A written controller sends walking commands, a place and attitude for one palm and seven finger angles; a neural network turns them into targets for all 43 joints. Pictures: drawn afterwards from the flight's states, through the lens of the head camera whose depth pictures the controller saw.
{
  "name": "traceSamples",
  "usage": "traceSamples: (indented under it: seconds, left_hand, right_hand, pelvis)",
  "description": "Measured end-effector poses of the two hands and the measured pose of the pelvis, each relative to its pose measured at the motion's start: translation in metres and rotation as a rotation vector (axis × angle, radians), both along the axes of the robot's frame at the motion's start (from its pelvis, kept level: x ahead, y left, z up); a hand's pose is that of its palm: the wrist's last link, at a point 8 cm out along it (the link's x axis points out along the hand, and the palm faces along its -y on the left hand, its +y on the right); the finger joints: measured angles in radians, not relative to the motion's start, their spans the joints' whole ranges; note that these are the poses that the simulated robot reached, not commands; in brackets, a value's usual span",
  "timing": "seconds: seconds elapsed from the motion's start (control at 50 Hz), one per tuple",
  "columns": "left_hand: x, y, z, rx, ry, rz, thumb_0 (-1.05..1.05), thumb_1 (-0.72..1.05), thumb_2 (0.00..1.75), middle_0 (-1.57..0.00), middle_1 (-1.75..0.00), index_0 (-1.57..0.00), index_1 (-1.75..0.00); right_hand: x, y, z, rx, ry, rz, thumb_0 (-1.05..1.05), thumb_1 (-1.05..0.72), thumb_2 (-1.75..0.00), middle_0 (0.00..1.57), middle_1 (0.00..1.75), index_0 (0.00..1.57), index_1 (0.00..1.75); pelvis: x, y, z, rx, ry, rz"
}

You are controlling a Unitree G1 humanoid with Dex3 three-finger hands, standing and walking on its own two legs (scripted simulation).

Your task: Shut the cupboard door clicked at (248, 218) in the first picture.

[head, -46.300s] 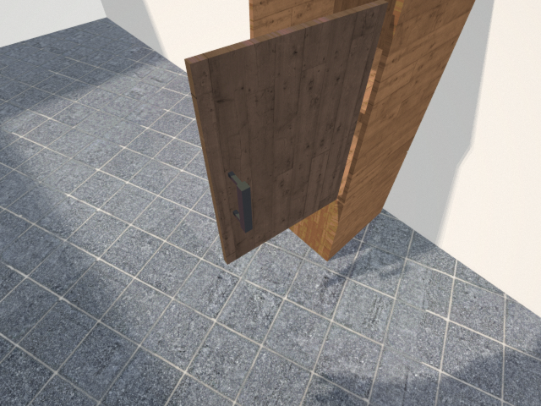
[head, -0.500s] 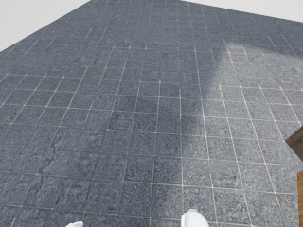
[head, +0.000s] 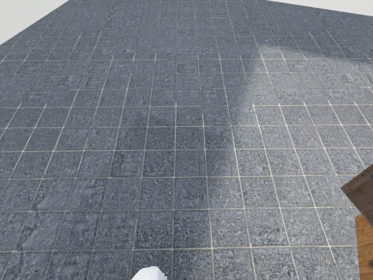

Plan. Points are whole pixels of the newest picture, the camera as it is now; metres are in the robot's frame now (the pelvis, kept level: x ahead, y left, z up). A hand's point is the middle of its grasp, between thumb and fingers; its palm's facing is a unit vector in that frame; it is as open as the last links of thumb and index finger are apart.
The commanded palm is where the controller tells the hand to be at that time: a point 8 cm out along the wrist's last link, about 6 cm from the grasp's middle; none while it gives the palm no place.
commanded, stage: turn to face it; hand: left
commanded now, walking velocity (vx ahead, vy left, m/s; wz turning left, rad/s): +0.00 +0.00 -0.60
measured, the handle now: out of the picture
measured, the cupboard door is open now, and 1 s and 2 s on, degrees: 41 41 41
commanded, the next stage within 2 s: take the last steps up to it in 1.78 s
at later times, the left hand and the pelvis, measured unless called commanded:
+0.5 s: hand (112, 252) +0.19 +0.21 -0.17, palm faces -0.30 -0.93 -0.23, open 7.4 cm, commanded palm none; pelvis +0.03 +0.04 +0.00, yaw -20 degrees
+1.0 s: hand (140, 234) +0.24 +0.15 -0.18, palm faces -0.53 -0.83 -0.20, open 7.4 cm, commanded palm none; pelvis +0.06 +0.03 -0.01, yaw -35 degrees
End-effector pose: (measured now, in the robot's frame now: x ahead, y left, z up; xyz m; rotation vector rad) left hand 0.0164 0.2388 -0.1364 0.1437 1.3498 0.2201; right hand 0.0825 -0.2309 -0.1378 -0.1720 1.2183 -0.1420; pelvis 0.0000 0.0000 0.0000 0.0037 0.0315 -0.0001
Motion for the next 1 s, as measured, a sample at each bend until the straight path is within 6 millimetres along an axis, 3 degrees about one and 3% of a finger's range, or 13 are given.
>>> traceSamples:
  seconds: [0.08,0.14,0.26,0.36,0.46,0.58,0.66,0.84,1.0]
  left_hand:
    - [0.008,0.016,-0.011,-0.026,0.014,-0.013,0.0,0.92,0.9,-0.21,-0.3,-0.2,-0.3]
    - [0.025,0.03,-0.022,-0.047,0.007,-0.033,0.01,0.91,0.9,-0.21,-0.3,-0.2,-0.3]
    - [0.079,0.048,-0.012,-0.06,-0.051,-0.14,0.01,0.91,0.9,-0.2,-0.3,-0.2,-0.3]
    - [0.122,0.052,-0.004,-0.043,-0.085,-0.237,0.01,0.91,0.9,-0.2,-0.3,-0.19,-0.3]
    - [0.165,0.033,0.0,-0.024,-0.104,-0.36,0.01,0.91,0.9,-0.2,-0.3,-0.19,-0.3]
    - [0.215,-0.018,0.004,-0.002,-0.185,-0.516,0.01,0.91,0.9,-0.2,-0.3,-0.19,-0.3]
    - [0.226,-0.045,0.009,0.01,-0.228,-0.575,0.01,0.91,0.9,-0.2,-0.3,-0.2,-0.3]
    - [0.224,-0.063,0.01,-0.02,-0.154,-0.644,0.01,0.9,0.9,-0.21,-0.3,-0.2,-0.3]
    - [0.246,-0.043,-0.016,-0.062,-0.106,-0.67,0.01,0.9,0.9,-0.21,-0.3,-0.2,-0.3]
  right_hand:
    - [0.025,0.015,0.008,-0.023,-0.079,-0.015,0.0,-0.91,-0.89,0.19,0.29,0.2,0.3]
    - [0.03,0.024,0.013,-0.052,-0.125,-0.032,0.0,-0.91,-0.89,0.2,0.3,0.2,0.3]
    - [0.006,0.031,0.029,-0.092,-0.092,-0.089,0.0,-0.91,-0.89,0.2,0.3,0.21,0.3]
    - [-0.025,0.026,0.03,-0.102,-0.048,-0.187,0.0,-0.91,-0.89,0.2,0.3,0.21,0.3]
    - [-0.068,0.017,0.02,-0.091,0.011,-0.307,0.0,-0.91,-0.89,0.2,0.3,0.21,0.3]
    - [-0.127,0.001,-0.011,-0.044,0.1,-0.447,0.0,-0.91,-0.89,0.2,0.3,0.21,0.3]
    - [-0.147,-0.009,-0.022,-0.03,0.15,-0.509,0.01,-0.91,-0.89,0.2,0.3,0.2,0.3]
    - [-0.118,-0.015,-0.001,-0.039,0.036,-0.556,0.01,-0.91,-0.89,0.2,0.29,0.2,0.3]
    - [-0.084,0.0,0.01,-0.112,-0.062,-0.592,0.01,-0.91,-0.89,0.2,0.3,0.2,0.3]
  pelvis:
    - [0.008,0.017,-0.004,-0.016,-0.004,-0.046]
    - [0.013,0.031,-0.01,-0.023,-0.009,-0.079]
    - [0.02,0.044,0.001,-0.048,-0.02,-0.16]
    - [0.026,0.046,0.004,-0.054,-0.016,-0.235]
    - [0.03,0.041,0.001,-0.049,-0.017,-0.31]
    - [0.033,0.018,-0.016,-0.019,-0.021,-0.393]
    - [0.033,0.011,-0.018,-0.021,-0.023,-0.435]
    - [0.039,0.011,-0.004,0.002,-0.008,-0.528]
    - [0.063,0.034,-0.015,-0.018,0.009,-0.617]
